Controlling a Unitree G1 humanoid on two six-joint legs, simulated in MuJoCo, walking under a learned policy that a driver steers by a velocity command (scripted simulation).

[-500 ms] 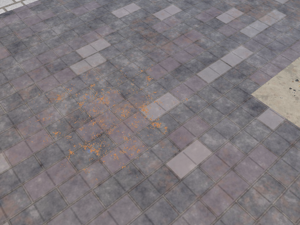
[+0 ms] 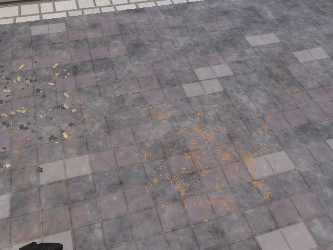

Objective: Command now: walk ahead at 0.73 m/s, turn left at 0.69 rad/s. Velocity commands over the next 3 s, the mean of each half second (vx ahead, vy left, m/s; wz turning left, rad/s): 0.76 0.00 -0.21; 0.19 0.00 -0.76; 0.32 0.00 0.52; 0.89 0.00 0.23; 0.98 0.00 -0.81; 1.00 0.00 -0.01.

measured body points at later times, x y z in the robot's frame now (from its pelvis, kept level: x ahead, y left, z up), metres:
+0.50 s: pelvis +0.31 -0.01 -0.02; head +0.35 -0.02 +0.43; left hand +0.25 +0.27 -0.14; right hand +0.56 -0.24 -0.07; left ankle +0.41 +0.10 -0.74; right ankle +0.10 -0.12 -0.69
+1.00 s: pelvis +0.49 -0.07 -0.02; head +0.53 -0.13 +0.43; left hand +0.79 +0.06 -0.09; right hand +0.47 -0.40 -0.13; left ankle +0.52 +0.08 -0.65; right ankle +0.52 -0.18 -0.74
